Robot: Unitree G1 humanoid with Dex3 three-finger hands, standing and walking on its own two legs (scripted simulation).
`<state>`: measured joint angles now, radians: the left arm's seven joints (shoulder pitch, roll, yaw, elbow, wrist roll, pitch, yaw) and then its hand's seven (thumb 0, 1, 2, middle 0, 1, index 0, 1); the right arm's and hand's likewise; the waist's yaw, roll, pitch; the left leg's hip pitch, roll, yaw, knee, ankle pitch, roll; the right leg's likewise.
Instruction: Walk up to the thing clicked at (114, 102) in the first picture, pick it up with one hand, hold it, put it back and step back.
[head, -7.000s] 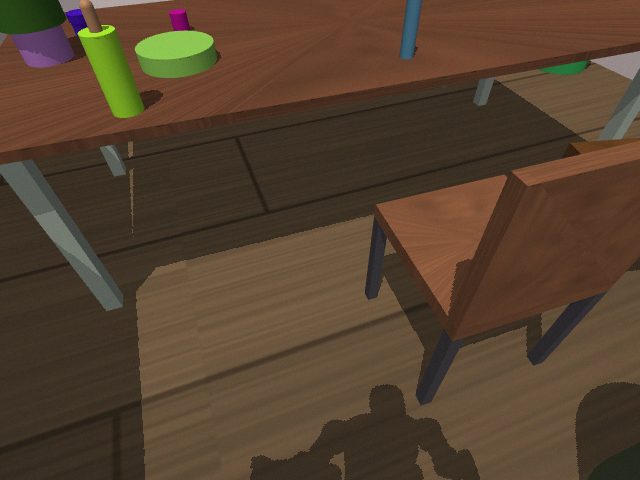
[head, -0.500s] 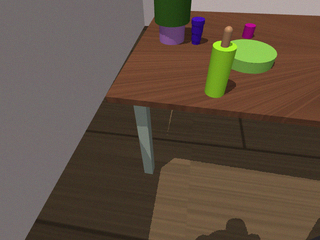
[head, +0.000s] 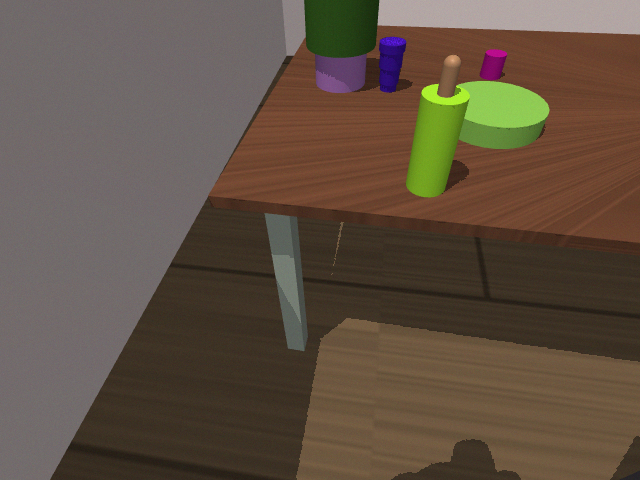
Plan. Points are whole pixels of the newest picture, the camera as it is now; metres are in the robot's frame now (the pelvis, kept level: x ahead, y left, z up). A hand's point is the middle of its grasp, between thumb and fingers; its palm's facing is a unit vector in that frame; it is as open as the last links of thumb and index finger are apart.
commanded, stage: walk up
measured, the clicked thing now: (437, 128) +0.70 -0.20 +0.10
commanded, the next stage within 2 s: stand in 0.18 s
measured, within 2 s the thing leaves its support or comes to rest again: neither
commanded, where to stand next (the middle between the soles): +0.04 +0.02 m, yaw +0 degrees
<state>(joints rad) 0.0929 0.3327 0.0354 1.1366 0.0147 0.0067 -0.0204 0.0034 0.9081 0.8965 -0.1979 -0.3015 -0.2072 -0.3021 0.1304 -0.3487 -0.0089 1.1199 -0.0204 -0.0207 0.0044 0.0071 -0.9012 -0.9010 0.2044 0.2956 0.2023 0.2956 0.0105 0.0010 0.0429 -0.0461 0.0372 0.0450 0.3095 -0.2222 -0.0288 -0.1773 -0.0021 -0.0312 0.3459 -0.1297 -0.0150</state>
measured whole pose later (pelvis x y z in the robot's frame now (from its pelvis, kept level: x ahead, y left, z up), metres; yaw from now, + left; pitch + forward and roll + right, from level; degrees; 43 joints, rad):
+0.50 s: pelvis +0.01 +0.00 +0.00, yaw +0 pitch -3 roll +0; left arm 0.10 0.35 0.00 1.13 0.01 -0.01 -0.01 0.00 0.91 0.90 -0.20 -0.30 -0.21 -0.30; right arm 0.13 -0.35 0.00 1.13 -0.02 -0.01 0.01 0.01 -0.90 -0.90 0.20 0.30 0.20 0.30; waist 0.00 0.01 0.04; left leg -0.03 0.04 0.04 0.29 -0.22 -0.03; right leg -0.16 0.00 -0.04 0.33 -0.13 -0.02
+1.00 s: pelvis +0.01 +0.00 +0.00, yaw +1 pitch -2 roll +0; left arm 0.10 0.35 0.00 1.14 0.01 -0.01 -0.01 0.00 0.91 0.90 -0.20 -0.30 -0.21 -0.30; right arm 0.13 -0.35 0.00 1.13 -0.01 0.00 0.01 0.01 -0.90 -0.90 0.20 0.30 0.20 0.30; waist 0.00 0.00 0.04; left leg -0.02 0.04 0.03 0.29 -0.23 -0.03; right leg -0.15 0.00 -0.04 0.33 -0.15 -0.01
